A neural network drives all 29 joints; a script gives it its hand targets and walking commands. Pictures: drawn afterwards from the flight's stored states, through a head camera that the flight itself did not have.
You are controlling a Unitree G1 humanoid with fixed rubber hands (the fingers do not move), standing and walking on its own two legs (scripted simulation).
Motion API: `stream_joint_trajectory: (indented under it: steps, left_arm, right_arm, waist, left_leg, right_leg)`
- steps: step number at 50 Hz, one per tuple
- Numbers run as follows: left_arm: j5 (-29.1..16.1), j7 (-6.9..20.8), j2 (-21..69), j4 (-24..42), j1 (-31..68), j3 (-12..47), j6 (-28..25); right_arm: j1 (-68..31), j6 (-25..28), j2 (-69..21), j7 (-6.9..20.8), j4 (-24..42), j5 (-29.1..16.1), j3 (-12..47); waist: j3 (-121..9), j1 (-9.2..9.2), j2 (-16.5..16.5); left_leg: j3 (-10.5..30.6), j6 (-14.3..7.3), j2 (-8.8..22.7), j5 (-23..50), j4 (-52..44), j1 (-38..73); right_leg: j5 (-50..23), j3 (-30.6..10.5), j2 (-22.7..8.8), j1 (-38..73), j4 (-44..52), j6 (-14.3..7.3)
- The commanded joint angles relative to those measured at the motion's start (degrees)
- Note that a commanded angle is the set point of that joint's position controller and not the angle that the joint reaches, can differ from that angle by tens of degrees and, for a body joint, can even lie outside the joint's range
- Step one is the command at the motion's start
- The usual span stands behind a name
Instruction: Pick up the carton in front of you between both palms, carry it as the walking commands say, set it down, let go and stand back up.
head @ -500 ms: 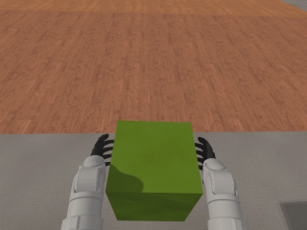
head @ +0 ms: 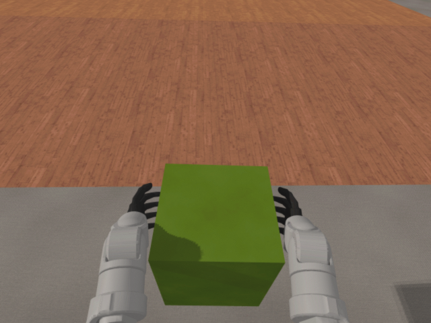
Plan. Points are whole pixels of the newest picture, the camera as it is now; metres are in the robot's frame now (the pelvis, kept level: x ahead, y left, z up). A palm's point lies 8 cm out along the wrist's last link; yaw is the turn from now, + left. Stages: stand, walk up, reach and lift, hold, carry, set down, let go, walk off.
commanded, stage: hold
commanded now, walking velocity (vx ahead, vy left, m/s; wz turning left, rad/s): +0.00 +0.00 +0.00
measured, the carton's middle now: (214, 238) +0.30 +0.00 -0.02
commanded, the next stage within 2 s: carry in 0.78 s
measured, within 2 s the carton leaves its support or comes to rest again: neither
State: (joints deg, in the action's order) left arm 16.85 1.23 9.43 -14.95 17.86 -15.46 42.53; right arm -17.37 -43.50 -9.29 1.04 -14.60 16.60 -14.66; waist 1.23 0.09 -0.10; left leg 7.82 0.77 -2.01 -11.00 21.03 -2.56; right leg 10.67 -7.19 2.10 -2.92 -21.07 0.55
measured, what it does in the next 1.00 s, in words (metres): stands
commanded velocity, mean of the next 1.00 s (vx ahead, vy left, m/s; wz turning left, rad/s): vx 0.13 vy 0.00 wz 0.00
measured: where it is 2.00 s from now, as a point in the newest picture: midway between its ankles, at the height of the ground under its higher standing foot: (206, 268)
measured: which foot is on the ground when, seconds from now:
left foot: down 0.00-1.00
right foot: down 0.00-1.00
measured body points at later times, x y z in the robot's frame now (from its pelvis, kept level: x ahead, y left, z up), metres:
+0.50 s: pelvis +0.01 +0.00 +0.00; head -0.04 +0.00 +0.45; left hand +0.31 +0.15 +0.05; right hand +0.31 -0.15 +0.04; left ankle +0.02 +0.13 -0.75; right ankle +0.02 -0.13 -0.75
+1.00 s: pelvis +0.03 +0.01 -0.01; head -0.01 +0.02 +0.44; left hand +0.33 +0.17 +0.06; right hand +0.33 -0.14 +0.06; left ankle +0.02 +0.14 -0.74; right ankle +0.02 -0.13 -0.74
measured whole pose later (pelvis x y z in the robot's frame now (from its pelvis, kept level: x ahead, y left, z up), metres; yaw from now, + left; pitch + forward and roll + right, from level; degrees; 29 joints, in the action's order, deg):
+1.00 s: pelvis +0.03 +0.01 -0.01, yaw +1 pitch +2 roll +0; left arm 11.5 -1.8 8.2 -0.3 12.6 -9.1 49.6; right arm -12.3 -50.0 -8.1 -1.5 -0.4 10.7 -9.6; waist -7.8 -0.2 1.1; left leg 0.3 0.3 0.2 -18.9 30.3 -14.6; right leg 17.5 -2.5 -1.7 -14.6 -30.2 1.0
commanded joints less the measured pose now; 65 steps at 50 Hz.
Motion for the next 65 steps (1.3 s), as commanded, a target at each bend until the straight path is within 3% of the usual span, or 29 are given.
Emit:
stream_joint_trajectory:
  steps: [1,17,38,39,41,42,45,47,48,49,50,51,52,53,55,57,59,60,61,62,63,64,65]
  left_arm:
    - [-14.0,13.0,51.0,-0.7,26.9,30.9,-0.7]
    - [-14.8,12.6,50.6,2.4,22.8,32.1,-0.3]
    - [-14.7,12.6,51.0,1.4,24.0,31.7,-0.3]
    - [-15.4,12.5,51.0,1.3,24.8,32.6,-0.2]
    - [-16.3,12.2,51.2,3.5,25.1,34.0,-0.1]
    - [-17.0,11.8,51.7,5.6,26.0,35.2,0.2]
    - [-19.1,10.5,51.5,10.6,24.2,38.9,2.1]
    - [-20.6,9.3,50.8,14.8,22.9,41.7,4.6]
    - [-21.4,8.7,50.3,17.2,23.1,42.9,6.2]
    - [-22.1,8.3,49.5,19.1,23.8,43.6,7.8]
    - [-23.1,7.6,49.2,20.7,23.6,44.9,9.6]
    - [-23.9,6.9,48.3,22.5,23.7,45.4,11.3]
    - [-24.7,6.2,47.3,24.0,23.1,46.0,13.1]
    - [-26.1,5.7,46.8,26.4,23.4,47.6,14.6]
    - [-29.0,4.7,47.3,29.7,21.2,49.8,17.0]
    - [-30.0,3.5,47.3,33.3,16.8,50.6,18.9]
    - [-29.9,2.5,47.5,36.1,11.4,50.8,20.8]
    - [-29.6,2.0,47.6,37.6,9.2,50.3,21.6]
    - [-29.2,1.7,47.5,38.4,6.0,49.5,22.5]
    - [-28.5,1.2,46.8,39.4,3.2,48.7,23.2]
    - [-27.7,0.9,46.6,39.7,2.7,47.9,23.7]
    - [-28.1,0.7,47.4,42.5,4.1,47.8,24.4]
    - [-28.9,0.6,47.8,44.5,6.6,48.2,24.9]
  right_arm:
    - [-28.7,1.6,-51.6,12.6,0.9,-14.5,31.2]
    - [-24.5,1.2,-50.8,12.3,3.9,-15.2,32.1]
    - [-26.0,1.4,-50.8,12.6,3.2,-15.0,31.8]
    - [-26.9,1.2,-50.9,12.6,3.0,-15.5,32.7]
    - [-27.5,1.1,-50.9,12.3,5.6,-16.7,34.2]
    - [-28.2,0.8,-51.2,12.0,7.2,-17.4,35.4]
    - [-27.7,-1.1,-51.4,10.9,12.1,-20.0,39.4]
    - [-27.0,-3.6,-51.3,9.9,16.2,-21.9,42.4]
    - [-27.3,-5.1,-50.8,9.4,18.2,-22.7,43.4]
    - [-27.9,-6.5,-50.3,8.9,19.7,-23.4,43.9]
    - [-27.0,-8.2,-49.5,8.2,20.8,-24.0,44.3]
    - [-24.8,-9.8,-48.3,7.3,21.3,-24.1,44.1]
    - [-21.9,-11.4,-47.1,6.4,22.0,-24.2,44.1]
    - [-20.6,-12.7,-46.4,5.3,24.3,-24.4,44.5]
    - [-18.7,-15.5,-46.1,3.5,30.1,-25.6,45.7]
    - [-16.1,-17.7,-46.1,2.6,35.4,-27.3,47.5]
    - [-12.8,-19.8,-46.3,2.4,38.9,-28.9,48.8]
    - [-10.6,-20.8,-46.2,2.3,40.3,-29.5,49.4]
    - [-9.4,-21.7,-45.5,2.4,41.7,-30.2,49.8]
    - [-9.4,-22.8,-44.9,2.5,43.8,-31.1,50.2]
    - [-11.8,-23.9,-44.6,2.7,46.5,-32.5,51.3]
    - [-12.9,-24.5,-45.4,2.9,47.8,-33.8,52.3]
    - [-14.5,-24.9,-45.8,3.1,48.5,-34.7,52.2]
  waist:
    - [-11.1,0.01,0.2]
    - [-12.2,-0.14,0.0]
    - [-11.3,-0.08,-0.1]
    - [-10.2,-0.09,0.7]
    - [-10.4,-0.06,1.0]
    - [-9.6,-0.05,1.3]
    - [-15.0,0.48,4.8]
    - [-17.7,0.2,7.9]
    - [-17.0,0.08,7.9]
    - [-15.8,-0.07,6.2]
    - [-14.4,-0.32,1.8]
    - [-13.6,-0.98,-8.7]
    - [-11.8,-1.41,-15.2]
    - [-9.9,-1.82,-14.7]
    - [-13.4,-1.77,-9.2]
    - [-16.9,-1.72,-9.7]
    - [-19.1,-0.89,-9.7]
    - [-20.7,-0.66,-7.4]
    - [-23.0,0.16,-4.0]
    - [-24.3,1.39,8.2]
    - [-20.6,1.49,16.2]
    - [-18.2,1.56,10.9]
    - [-16.8,1.43,6.7]
  left_leg:
    - [-4.2,0.0,-3.3,4.2,-3.9,0.2]
    - [-3.7,0.3,-3.5,10.3,-4.0,1.8]
    - [-3.7,0.2,-3.4,7.2,-4.0,1.2]
    - [-2.2,-1.0,6.0,-2.6,0.4,-6.5]
    - [-0.7,-1.2,4.6,-24.5,-1.1,-10.7]
    - [-1.1,-1.2,4.2,-29.3,0.2,-13.3]
    - [-6.6,-0.7,3.1,-14.9,8.6,-14.2]
    - [-10.2,-0.4,1.5,-13.4,9.8,-14.8]
    - [-10.9,-0.6,1.3,-14.9,7.7,-13.9]
    - [-10.3,-1.0,1.9,-16.1,4.5,-11.4]
    - [-5.1,-2.2,5.5,-19.4,-0.3,-7.4]
    - [7.9,-5.4,13.8,-25.4,-6.7,-3.2]
    - [18.8,-8.9,20.5,-22.9,-11.1,3.0]
    - [20.9,-11.8,22.5,-13.4,-10.3,5.1]
    - [13.6,-11.5,20.8,0.2,-7.4,8.0]
    - [4.5,-9.1,17.1,8.1,-5.4,7.1]
    - [-3.3,-6.8,13.9,6.1,-1.3,1.7]
    - [-7.1,-5.3,12.2,4.8,3.2,-5.9]
    - [-10.1,-3.3,10.9,2.1,10.2,-16.4]
    - [-15.3,-0.8,7.3,-8.7,24.6,-28.9]
    - [-15.1,-0.6,2.8,-18.4,33.7,-42.6]
    - [-10.0,-2.0,6.9,-19.9,39.9,-45.6]
    - [-9.2,-2.4,8.6,-18.6,42.4,-46.2]
  right_leg:
    - [-4.6,3.8,3.0,2.6,3.7,0.6]
    - [-10.5,3.4,3.4,4.1,3.7,0.6]
    - [-7.0,3.5,3.3,2.8,3.7,0.4]
    - [2.7,1.6,-6.4,-5.1,-0.2,-0.6]
    - [26.8,-1.2,-6.1,-10.6,3.1,-1.5]
    - [32.1,-1.6,-6.2,-11.9,3.1,-2.0]
    - [24.2,-3.9,-9.9,-9.3,3.6,-4.4]
    - [26.1,-6.1,-12.3,-8.3,5.0,-6.1]
    - [28.3,-5.2,-12.3,-10.3,4.8,-6.1]
    - [29.0,-2.5,-11.2,-14.0,3.1,-5.3]
    - [27.0,2.0,-8.7,-19.8,-2.5,-3.6]
    - [21.2,8.8,-5.0,-27.1,-15.0,-1.2]
    - [18.0,13.7,-2.3,-36.9,-22.7,0.3]
    - [19.8,12.1,-4.0,-41.1,-22.6,-0.4]
    - [19.2,12.4,-4.4,-38.7,-18.6,-0.9]
    - [12.0,16.0,-1.6,-31.2,-12.8,-0.4]
    - [4.6,19.6,0.1,-18.1,-2.5,-0.3]
    - [0.6,19.6,-0.1,-5.2,1.4,-0.7]
    - [0.8,14.7,-4.7,9.0,2.2,-1.8]
    - [13.7,-4.3,-18.0,17.1,7.6,-6.1]
    - [9.1,-21.5,-27.7,20.0,9.5,-13.3]
    - [4.3,-21.6,-29.3,17.2,8.3,-15.7]
    - [-1.1,-17.1,-27.1,14.4,7.7,-15.0]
